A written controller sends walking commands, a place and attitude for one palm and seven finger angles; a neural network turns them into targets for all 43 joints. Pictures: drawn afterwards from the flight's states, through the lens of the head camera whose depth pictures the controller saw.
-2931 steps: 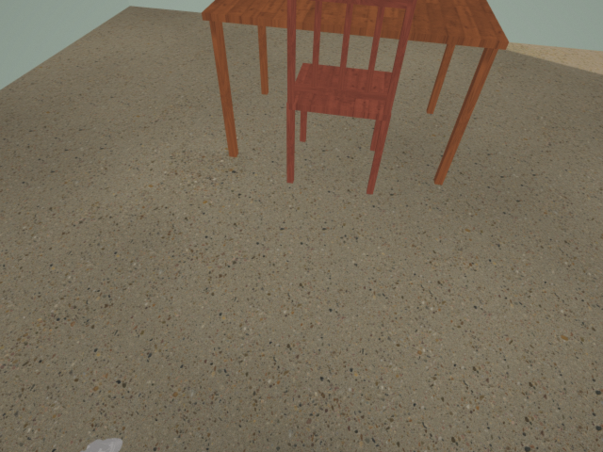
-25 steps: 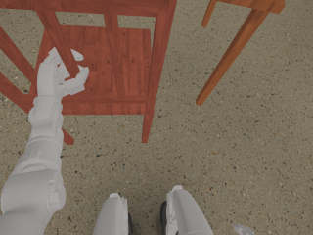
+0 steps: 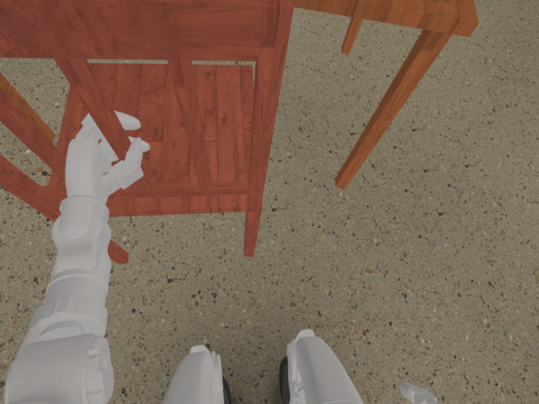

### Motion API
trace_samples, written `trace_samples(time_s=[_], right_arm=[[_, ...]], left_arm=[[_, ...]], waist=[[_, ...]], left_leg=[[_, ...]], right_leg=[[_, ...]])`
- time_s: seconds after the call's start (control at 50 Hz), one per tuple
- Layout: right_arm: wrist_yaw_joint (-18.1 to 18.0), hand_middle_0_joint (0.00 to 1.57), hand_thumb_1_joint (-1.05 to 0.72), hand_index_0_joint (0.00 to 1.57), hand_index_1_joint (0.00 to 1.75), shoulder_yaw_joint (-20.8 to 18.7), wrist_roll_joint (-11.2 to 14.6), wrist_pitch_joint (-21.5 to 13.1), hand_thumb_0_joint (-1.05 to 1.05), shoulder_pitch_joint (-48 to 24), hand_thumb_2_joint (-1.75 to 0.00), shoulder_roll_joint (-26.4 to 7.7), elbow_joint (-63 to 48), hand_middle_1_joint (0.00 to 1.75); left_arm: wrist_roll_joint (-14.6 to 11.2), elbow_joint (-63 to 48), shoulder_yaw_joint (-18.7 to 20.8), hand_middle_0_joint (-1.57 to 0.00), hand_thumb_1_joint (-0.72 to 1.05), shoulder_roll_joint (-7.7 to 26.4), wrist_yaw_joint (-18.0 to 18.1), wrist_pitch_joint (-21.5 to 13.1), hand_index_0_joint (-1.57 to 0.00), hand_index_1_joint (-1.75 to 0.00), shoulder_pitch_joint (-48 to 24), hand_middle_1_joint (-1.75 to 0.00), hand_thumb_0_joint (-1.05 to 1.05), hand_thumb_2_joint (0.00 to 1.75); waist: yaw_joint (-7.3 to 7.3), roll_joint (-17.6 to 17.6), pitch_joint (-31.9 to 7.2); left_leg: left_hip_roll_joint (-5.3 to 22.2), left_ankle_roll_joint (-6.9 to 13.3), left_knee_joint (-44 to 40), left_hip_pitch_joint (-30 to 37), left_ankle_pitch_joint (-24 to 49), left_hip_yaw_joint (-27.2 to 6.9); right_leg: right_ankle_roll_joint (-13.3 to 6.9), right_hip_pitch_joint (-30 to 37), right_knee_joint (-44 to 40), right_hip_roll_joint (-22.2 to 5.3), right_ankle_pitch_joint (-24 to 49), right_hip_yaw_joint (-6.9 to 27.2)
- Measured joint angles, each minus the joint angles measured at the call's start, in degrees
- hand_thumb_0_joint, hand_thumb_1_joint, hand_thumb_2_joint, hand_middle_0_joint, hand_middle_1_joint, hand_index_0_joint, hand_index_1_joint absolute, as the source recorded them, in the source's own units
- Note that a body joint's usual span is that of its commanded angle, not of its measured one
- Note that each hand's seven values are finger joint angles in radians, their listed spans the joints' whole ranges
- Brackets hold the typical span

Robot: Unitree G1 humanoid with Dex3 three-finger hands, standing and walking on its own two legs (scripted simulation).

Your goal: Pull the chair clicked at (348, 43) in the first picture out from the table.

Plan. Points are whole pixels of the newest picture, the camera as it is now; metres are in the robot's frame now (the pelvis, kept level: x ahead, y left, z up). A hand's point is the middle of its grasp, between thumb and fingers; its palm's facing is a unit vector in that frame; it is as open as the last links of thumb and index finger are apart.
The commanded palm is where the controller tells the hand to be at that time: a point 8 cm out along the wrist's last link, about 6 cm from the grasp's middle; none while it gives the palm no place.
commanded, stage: hook a spindle and tug to test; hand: left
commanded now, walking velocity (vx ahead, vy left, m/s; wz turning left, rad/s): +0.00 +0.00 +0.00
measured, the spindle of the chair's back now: (118, 139) +0.49 +0.19 +0.02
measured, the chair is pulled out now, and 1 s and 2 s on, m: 0.21 0.23 0.33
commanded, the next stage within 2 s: step backward, pulling the chair out in 0.16 s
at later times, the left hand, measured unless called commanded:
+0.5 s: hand (136, 164) +0.45 +0.16 +0.03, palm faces +0.12 -0.99 -0.09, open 5.3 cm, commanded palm +0.43 +0.21 +0.02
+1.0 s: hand (136, 166) +0.44 +0.16 +0.03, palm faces +0.00 -0.99 -0.15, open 5.3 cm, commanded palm +0.42 +0.21 +0.03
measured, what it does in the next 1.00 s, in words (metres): rises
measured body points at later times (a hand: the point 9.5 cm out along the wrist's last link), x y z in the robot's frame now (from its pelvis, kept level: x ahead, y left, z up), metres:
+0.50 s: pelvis +0.04 +0.01 +0.08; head +0.17 +0.02 +0.51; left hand +0.43 +0.21 +0.04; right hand +0.12 -0.24 -0.05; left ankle -0.01 +0.09 -0.62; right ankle +0.02 -0.12 -0.62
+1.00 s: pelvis +0.05 +0.03 +0.10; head +0.17 +0.02 +0.53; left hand +0.44 +0.21 +0.04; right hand +0.09 -0.24 -0.03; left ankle -0.01 +0.10 -0.63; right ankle +0.02 -0.12 -0.62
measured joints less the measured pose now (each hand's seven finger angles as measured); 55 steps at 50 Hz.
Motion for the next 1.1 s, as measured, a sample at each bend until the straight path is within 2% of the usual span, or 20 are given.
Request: trace_samples(time_s=[0.12,0.28,0.3,0.34,0.38,0.42,0.46,0.56,0.66,0.72,0.78,0.84,0.88,0.92,0.94,1.0,1.02,1.1], right_arm=[[0.4,0.21,-0.91,0.2,0.3,-0.6,0.3,-0.5,0.0,-0.3,-0.89,0.1,-0.7,0.29],[0.2,0.21,-0.91,0.21,0.3,-0.8,0.4,-1.8,0.0,-1.3,-0.89,0.3,-0.5,0.29],[-0.5,0.21,-0.91,0.21,0.3,-0.8,0.9,-1.0,0.0,-1.7,-0.89,0.4,-0.7,0.29],[-2.9,0.2,-0.91,0.2,0.3,-1.1,2.0,0.8,0.0,-2.7,-0.89,1.1,-0.8,0.29],[-5.0,0.2,-0.91,0.2,0.3,-1.0,2.7,1.9,0.0,-2.8,-0.89,1.5,-0.8,0.29],[-6.3,0.2,-0.91,0.2,0.3,-0.5,3.2,2.7,0.0,-2.9,-0.89,1.5,-0.6,0.29],[-7.1,0.2,-0.91,0.2,0.3,0.2,3.5,3.3,0.0,-3.1,-0.89,1.6,0.0,0.29],[-8.0,0.21,-0.91,0.21,0.3,0.4,3.7,4.2,0.0,-1.7,-0.89,1.2,1.4,0.29],[-8.5,0.21,-0.91,0.21,0.3,-1.4,2.9,3.5,0.0,-0.9,-0.89,-0.1,4.0,0.3],[-7.9,0.21,-0.91,0.21,0.3,-2.2,1.6,3.0,0.0,-1.3,-0.89,0.3,5.0,0.29],[-7.1,0.2,-0.91,0.2,0.3,-2.4,0.9,3.0,0.0,-1.2,-0.9,0.8,5.7,0.29],[-6.9,0.2,-0.91,0.2,0.3,-1.8,1.6,3.3,0.0,-1.2,-0.89,1.7,6.7,0.29],[-7.3,0.21,-0.91,0.21,0.3,-1.1,2.4,3.2,0.0,-1.1,-0.89,1.9,7.3,0.29],[-7.9,0.21,-0.91,0.21,0.3,-0.8,3.1,2.8,0.0,-1.0,-0.89,1.5,7.9,0.29],[-8.3,0.21,-0.91,0.21,0.3,-0.8,3.3,2.4,0.0,-1.2,-0.89,1.1,8.4,0.3],[-9.0,0.21,-0.91,0.21,0.3,-1.5,3.0,1.6,0.0,-3.1,-0.89,0.6,9.2,0.3],[-8.9,0.21,-0.91,0.21,0.3,-1.8,2.5,1.4,0.0,-3.7,-0.89,0.7,9.1,0.3],[-7.4,0.21,-0.91,0.21,0.3,-2.2,0.5,1.0,0.0,-4.3,-0.89,1.6,7.9,0.29]], left_arm=[[-1.4,-5.7,-1.1,-0.37,0.75,-1.3,0.4,1.1,-0.38,-1.45,5.1,-1.4,0.02,0.76],[-1.7,-9.3,-2.3,-0.38,0.74,-2.9,0.1,0.1,-0.38,-1.45,10.0,-1.39,0.02,0.76],[-0.6,-10.0,-2.8,-0.38,0.73,-3.0,1.4,1.2,-0.38,-1.45,9.8,-1.38,0.02,0.77],[2.7,-10.8,-5.5,-0.39,0.72,-3.0,5.5,6.5,-0.39,-1.45,8.2,-1.37,0.02,0.78],[4.1,-9.1,-8.0,-0.39,0.72,-3.5,9.0,11.6,-0.4,-1.45,7.1,-1.33,0.03,0.79],[3.3,-5.3,-9.1,-0.35,0.72,-4.9,11.6,14.1,-0.41,-1.45,6.3,-1.27,0.04,0.79],[2.1,-1.2,-8.9,-0.3,0.73,-6.4,13.3,14.5,-0.43,-1.45,5.3,-1.19,0.05,0.79],[2.8,7.4,-10.6,-0.25,0.74,-7.5,14.3,13.8,-0.47,-1.45,2.7,-1.09,0.06,0.78],[4.1,12.0,-13.4,-0.28,0.73,-7.2,13.5,12.4,-0.49,-1.45,0.6,-1.1,0.05,0.77],[3.8,13.4,-12.8,-0.28,0.73,-6.9,12.9,11.3,-0.49,-1.45,0.0,-1.1,0.05,0.76],[3.4,14.1,-11.2,-0.28,0.72,-6.9,12.3,10.5,-0.5,-1.45,0.5,-1.08,0.06,0.76],[3.2,14.2,-9.6,-0.29,0.72,-7.0,12.0,9.5,-0.5,-1.45,1.8,-1.05,0.06,0.76],[3.4,14.2,-9.2,-0.3,0.71,-6.9,12.0,9.2,-0.5,-1.45,2.4,-1.06,0.06,0.77],[4.1,14.2,-9.2,-0.31,0.7,-6.8,11.8,9.4,-0.5,-1.45,3.0,-1.07,0.06,0.77],[4.4,14.1,-9.6,-0.31,0.69,-6.7,11.8,9.6,-0.5,-1.45,3.2,-1.08,0.06,0.78],[4.8,14.5,-10.1,-0.32,0.69,-6.3,12.1,10.1,-0.5,-1.45,2.5,-1.1,0.06,0.78],[4.8,14.8,-10.1,-0.32,0.69,-6.1,12.3,10.2,-0.5,-1.45,2.0,-1.1,0.06,0.78],[4.4,15.0,-9.5,-0.3,0.69,-5.7,12.7,11.5,-0.5,-1.45,1.4,-1.1,0.07,0.78]], waist=[[0.92,-0.1,-0.3],[2.33,-0.4,-0.8],[2.59,-0.6,0.4],[3.04,-0.6,4.1],[3.26,-0.2,5.5],[3.3,0.4,5.7],[3.21,0.2,6.2],[3.22,-1.0,6.6],[3.7,-1.1,7.8],[3.88,-1.5,10.2],[4.12,-0.5,12.0],[4.72,0.4,12.5],[5.29,0.4,12.4],[5.55,0.5,11.7],[5.46,0.6,11.3],[4.76,0.4,11.5],[4.53,-0.2,12.1],[4.22,-1.8,14.5]], left_leg=[[-0.2,-0.4,-1.6,1.7,0.2,0.0],[-1.0,-0.9,-2.2,3.6,-0.1,-1.1],[-1.1,-0.8,-3.4,5.6,-1.0,-1.2],[-1.8,-0.5,-6.5,10.5,0.2,-1.5],[-2.5,-0.4,-11.4,15.3,2.7,-1.6],[-2.8,-0.5,-16.4,19.4,5.3,-1.4],[-2.9,-0.7,-20.5,22.9,8.8,-1.0],[-2.5,-1.1,-28.9,30.0,13.2,-0.8],[-2.7,0.5,-33.2,34.8,10.8,-1.2],[-3.4,-0.5,-33.6,36.8,12.4,0.1],[-3.0,-1.9,-32.5,37.6,14.0,1.2],[-1.7,-3.4,-29.1,36.2,16.1,1.9],[-1.7,-4.5,-27.2,35.6,16.4,0.8],[-1.8,-4.8,-29.7,37.0,15.3,-0.5],[-1.9,-4.0,-32.1,38.5,13.9,-0.5],[-2.5,0.4,-37.2,40.8,12.8,-0.2],[-2.8,0.5,-37.8,41.2,13.7,-0.1],[-3.2,-1.2,-38.9,43.9,15.8,0.0]], right_leg=[[0.0,1.5,-1.5,0.3,-0.2,0.5],[0.0,3.3,-2.2,0.5,-1.1,0.9],[0.0,4.8,-2.5,0.5,-1.4,0.9],[1.0,10.1,-5.4,-0.2,-0.6,0.6],[0.6,14.9,-9.8,-0.7,1.3,0.5],[0.7,18.6,-14.2,-1.0,4.7,0.5],[1.0,22.1,-18.1,-1.1,8.3,0.6],[1.1,28.9,-25.9,-1.0,14.1,-0.6],[1.1,33.2,-28.9,-0.6,13.1,0.1],[0.3,35.0,-29.3,-1.1,12.9,1.5],[-0.1,37.4,-31.8,-0.9,13.2,1.8],[0.2,39.6,-36.2,0.0,14.3,2.2],[0.1,40.3,-37.7,0.5,14.7,2.9],[0.7,40.7,-38.2,0.8,13.9,3.4],[1.2,40.7,-38.0,0.8,13.4,3.4],[2.0,38.7,-34.9,0.4,15.0,3.2],[1.7,38.0,-33.3,0.1,15.8,3.3],[0.0,38.2,-30.6,0.1,11.6,2.3]])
